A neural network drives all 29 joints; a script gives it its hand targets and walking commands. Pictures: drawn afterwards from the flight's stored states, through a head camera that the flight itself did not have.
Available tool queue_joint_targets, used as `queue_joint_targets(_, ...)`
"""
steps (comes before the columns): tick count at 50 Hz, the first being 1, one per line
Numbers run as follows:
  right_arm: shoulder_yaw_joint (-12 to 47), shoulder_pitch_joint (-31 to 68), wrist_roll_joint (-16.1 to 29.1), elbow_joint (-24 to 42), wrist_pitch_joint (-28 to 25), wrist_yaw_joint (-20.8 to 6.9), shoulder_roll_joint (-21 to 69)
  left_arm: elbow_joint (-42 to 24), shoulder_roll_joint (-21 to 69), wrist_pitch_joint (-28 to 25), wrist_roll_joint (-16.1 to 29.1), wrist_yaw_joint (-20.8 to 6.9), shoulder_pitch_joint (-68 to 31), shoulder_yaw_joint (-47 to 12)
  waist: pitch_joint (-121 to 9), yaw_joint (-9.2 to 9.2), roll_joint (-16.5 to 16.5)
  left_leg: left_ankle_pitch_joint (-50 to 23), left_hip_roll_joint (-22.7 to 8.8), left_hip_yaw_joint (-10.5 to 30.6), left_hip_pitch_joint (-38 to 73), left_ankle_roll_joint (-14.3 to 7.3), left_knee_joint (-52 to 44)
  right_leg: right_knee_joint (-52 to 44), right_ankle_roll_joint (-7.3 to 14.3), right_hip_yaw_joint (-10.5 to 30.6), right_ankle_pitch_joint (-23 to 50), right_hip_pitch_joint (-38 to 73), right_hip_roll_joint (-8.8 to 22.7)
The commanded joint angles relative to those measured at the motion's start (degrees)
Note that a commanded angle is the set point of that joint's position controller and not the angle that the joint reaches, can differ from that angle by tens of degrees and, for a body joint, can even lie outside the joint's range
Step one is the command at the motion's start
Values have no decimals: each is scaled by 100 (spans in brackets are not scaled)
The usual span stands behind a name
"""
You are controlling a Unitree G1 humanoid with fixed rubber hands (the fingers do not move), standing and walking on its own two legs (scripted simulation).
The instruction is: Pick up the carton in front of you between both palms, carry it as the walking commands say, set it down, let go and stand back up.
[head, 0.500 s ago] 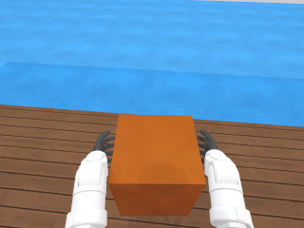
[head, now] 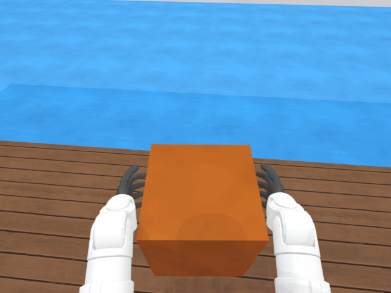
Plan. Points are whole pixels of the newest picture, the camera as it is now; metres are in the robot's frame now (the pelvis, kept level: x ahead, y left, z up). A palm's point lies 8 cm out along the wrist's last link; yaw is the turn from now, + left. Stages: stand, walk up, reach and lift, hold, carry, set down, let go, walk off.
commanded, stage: carry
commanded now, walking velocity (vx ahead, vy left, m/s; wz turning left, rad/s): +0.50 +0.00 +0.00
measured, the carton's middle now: (199, 214) +0.30 +0.00 +0.00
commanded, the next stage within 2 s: none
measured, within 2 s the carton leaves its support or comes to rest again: neither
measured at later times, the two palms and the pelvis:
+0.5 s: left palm (132, 130) +0.48 +0.17 +0.10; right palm (247, 125) +0.50 -0.13 +0.10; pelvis +0.22 +0.01 +0.01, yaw +2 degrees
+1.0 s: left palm (142, 76) +0.80 +0.19 +0.09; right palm (226, 76) +0.79 -0.11 +0.10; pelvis +0.53 +0.06 +0.02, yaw -2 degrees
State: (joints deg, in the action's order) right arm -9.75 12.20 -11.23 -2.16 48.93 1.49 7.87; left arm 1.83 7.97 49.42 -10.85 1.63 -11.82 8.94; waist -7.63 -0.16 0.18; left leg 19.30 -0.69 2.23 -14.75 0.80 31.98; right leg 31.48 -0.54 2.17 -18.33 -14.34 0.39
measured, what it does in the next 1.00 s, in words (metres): walks ahead: right foot, then left foot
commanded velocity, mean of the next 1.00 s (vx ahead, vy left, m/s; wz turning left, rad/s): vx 0.50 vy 0.00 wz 0.00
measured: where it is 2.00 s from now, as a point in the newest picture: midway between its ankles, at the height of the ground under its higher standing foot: (188, 203)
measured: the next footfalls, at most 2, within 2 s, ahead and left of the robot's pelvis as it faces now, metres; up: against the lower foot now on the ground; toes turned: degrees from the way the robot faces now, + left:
right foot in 0.28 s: +0.15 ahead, -0.09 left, +0.00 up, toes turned -7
left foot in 0.64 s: +0.49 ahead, +0.13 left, +0.00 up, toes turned +11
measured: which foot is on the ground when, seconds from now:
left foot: down 0.00-0.32, up 0.34-0.62, down 0.64-1.00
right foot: down 0.00-0.16, up 0.18-0.26, down 0.28-0.66, up 0.68-1.00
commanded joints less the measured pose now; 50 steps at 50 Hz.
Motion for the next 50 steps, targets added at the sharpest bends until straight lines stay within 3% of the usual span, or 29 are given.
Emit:
queue_joint_targets(1, 4071, 3157, 1984, 753, 384, -1193, 4823, -787, 4807, 319, 1970, -1160, -3191, -4032, -639, -28, -450, 1298, -352, -1, -735, -185, -68, -1056, 484, 872, -1687, 130, 831)
queue_joint_targets(3, 4230, 3181, 2272, 965, 770, -1165, 4766, -965, 4615, 669, 2080, -1065, -3048, -4053, -494, -52, -1081, 697, -55, -704, -1187, -54, 373, -1289, 774, 1430, -1032, 506, 1254)
queue_joint_targets(5, 4376, 3094, 2562, 1173, 1067, -1165, 4841, -1331, 4615, 981, 2254, -998, -2984, -4152, -533, -16, -816, 367, -48, -827, -732, -71, -226, -681, 744, 935, 371, 430, 1119)
queue_joint_targets(6, 4413, 2950, 2645, 1231, 1189, -1153, 4910, -1531, 4674, 1134, 2378, -973, -2944, -4258, -679, 22, -427, 85, -100, -693, -98, -104, -418, 35, 565, 285, 1333, 158, 825)
queue_joint_targets(7, 4376, 2729, 2674, 1271, 1287, -1125, 4904, -1737, 4724, 1281, 2515, -968, -2907, -4338, -946, 84, 392, -719, -452, -25, 1013, -304, -540, 1119, 274, -404, 1960, -646, 508)
queue_joint_targets(8, 4331, 2401, 2658, 1302, 1379, -1084, 4893, -1915, 4766, 1420, 2651, -991, -2897, -4395, -1159, 185, 1438, -2337, -1185, 1078, 2200, -653, -715, 2135, -35, -930, 1267, -1955, 191)
queue_joint_targets(9, 4312, 2229, 2633, 1478, 1467, -1033, 4887, -2033, 4893, 1522, 2760, -1040, -2909, -4469, -839, 205, 1884, -3896, -1763, 1891, 2789, -1042, -1021, 2131, -133, -1097, -1067, -3136, -104)
queue_joint_targets(10, 4354, 2354, 2639, 1849, 1549, -988, 4907, -2158, 5012, 1579, 2862, -1092, -2988, -4519, -548, 248, 1291, -4249, -1955, 2009, 3031, -1264, -962, 1812, -60, -933, -1862, -3599, 24)
queue_joint_targets(11, 4427, 2536, 2646, 2201, 1623, -952, 4953, -2200, 5096, 1622, 2923, -1130, -2913, -4499, -563, 263, 836, -4145, -1927, 1736, 3080, -1197, -914, 1207, -9, -954, -1885, -3491, 86)
queue_joint_targets(12, 4473, 2598, 2689, 2430, 1690, -940, 5059, -2249, 5108, 1662, 2939, -1133, -2754, -4464, -670, 232, 732, -3831, -1828, 1335, 2827, -959, -830, 501, 27, -1013, -1334, -2880, 62)
queue_joint_targets(14, 4530, 2309, 2813, 2716, 1800, -987, 5120, -2425, 5153, 1715, 2804, -1088, -2247, -4418, -1439, 9, 743, -3395, -1153, -256, 1257, -376, -84, -1020, 105, -1375, 631, 395, -293)
queue_joint_targets(15, 4542, 2219, 2868, 2815, 1846, -1028, 5044, -2451, 5136, 1734, 2706, -1052, -1997, -4365, -1865, -126, 163, -2580, -798, -853, -66, -116, 879, -1168, 211, -791, 737, 2421, 181)
queue_joint_targets(16, 4601, 2630, 3002, 3091, 1927, -1096, 4866, -2371, 5156, 1741, 2598, -993, -1958, -4269, -1703, -206, -1471, -893, -195, -1369, -1558, 150, 2377, -1710, 597, 1788, 1203, 2961, 1686)
queue_joint_targets(17, 4693, 2835, 3119, 3070, 2008, -1147, 4827, -2475, 5092, 1762, 2506, -941, -2107, -4202, -1453, -132, -1802, 956, 60, -810, -2746, 24, 2977, -1631, 1359, 2673, 2647, 3381, 2267)
queue_joint_targets(18, 4685, 2807, 3155, 2972, 2041, -1182, 4825, -2649, 5048, 1830, 2545, -901, -2272, -4205, -1235, -127, -1037, 1125, -288, -494, -3114, -136, 3480, -1406, 1545, 2303, 3241, 3344, 2419)
queue_joint_targets(20, 4575, 2578, 3161, 2723, 2094, -1191, 4871, -2750, 5030, 1933, 2629, -874, -2378, -4258, -1090, -149, -220, 690, -574, -381, -3356, -200, 3132, -1512, 1216, 1566, 2773, 3244, 2143)
queue_joint_targets(22, 4460, 2263, 3014, 2478, 2109, -1137, 4920, -2743, 5032, 2012, 2749, -923, -2423, -4358, -946, -135, -408, 287, -476, -665, -3221, -102, 2232, -1701, 869, 786, 3077, 3174, 1782)
queue_joint_targets(26, 4297, 1911, 2632, 2298, 2106, -985, 4970, -2597, 4941, 2094, 2931, -1111, -2299, -4406, -670, -101, -795, -592, -122, -1252, -2179, -76, 554, -1758, 721, -405, 3305, 2241, 1305)
queue_joint_targets(28, 4264, 1931, 2547, 2333, 2104, -953, 4969, -2548, 4931, 2097, 2939, -1169, -2279, -4400, -470, -97, -1045, -1165, 74, -1634, -1261, -144, -54, -1730, 579, -732, 3559, 1608, 1227)
queue_joint_targets(30, 4287, 1948, 2532, 2347, 2092, -965, 5032, -2570, 4929, 2085, 2934, -1201, -2297, -4396, -658, -27, -1041, -1651, 225, -1886, 52, -247, -315, -1011, 419, -1153, 4238, 1108, 1185)
queue_joint_targets(31, 4283, 1902, 2535, 2311, 2083, -979, 5030, -2605, 4919, 2087, 2915, -1213, -2317, -4400, -922, 34, -880, -1326, 389, -2031, 926, -300, -393, -284, 313, -1370, 4275, 798, 1020)
queue_joint_targets(32, 4281, 1959, 2541, 2317, 2073, -999, 5001, -2615, 4862, 2084, 2886, -1227, -2399, -4398, -1222, 149, -601, -939, 116, -1721, 1884, -283, -375, 703, 212, -1394, 3341, 237, 842)
queue_joint_targets(33, 4253, 1957, 2503, 2236, 2061, -1014, 4957, -2636, 4782, 2105, 2888, -1242, -2592, -4410, -1401, 252, 443, 687, -1233, 568, 2334, -622, -1235, 2239, 14, -1411, 1822, -658, 431)
queue_joint_targets(34, 4230, 2033, 2478, 2083, 2026, -1033, 4952, -2631, 4834, 2131, 2915, -1242, -2678, -4484, -1540, 183, 1589, 664, -2404, 2988, 2885, -1371, -2115, 3673, -48, -958, -672, -1960, -241)
queue_joint_targets(35, 4319, 2133, 2618, 2203, 2010, -1057, 5092, -2524, 4886, 2089, 2863, -1240, -2653, -4472, -1472, 149, 991, 187, -2549, 2795, 2737, -1505, -2080, 4416, 144, -302, -775, -2307, 186)
queue_joint_targets(37, 4477, 2343, 2752, 2299, 1911, -1099, 5447, -2445, 5225, 1970, 2872, -1252, -2634, -4498, -1308, 127, 181, -718, -2115, 1682, 1975, -1181, -1977, 4131, 282, -170, -233, -2215, 668)
queue_joint_targets(38, 4557, 2444, 2826, 2363, 1871, -1123, 5580, -2381, 5379, 1904, 2850, -1240, -2563, -4498, -1248, 97, 82, -932, -1959, 1199, 1705, -997, -2069, 3687, 270, -157, 72, -2090, 795)
queue_joint_targets(41, 4676, 2290, 2980, 2398, 1784, -1230, 5653, -2218, 5597, 1718, 2653, -1141, -2128, -4482, -1286, 97, 457, -1318, -1670, 303, 1585, -836, -2188, 2741, 170, -524, 348, -1834, 627)
queue_joint_targets(50, 4556, 1964, 3029, 2767, 1822, -1311, 4977, -2789, 5250, 1685, 2572, -920, -1991, -4566, -537, 146, 799, -2835, -1326, -732, 2154, -826, -2083, 437, 76, -1269, 1398, -2320, 354)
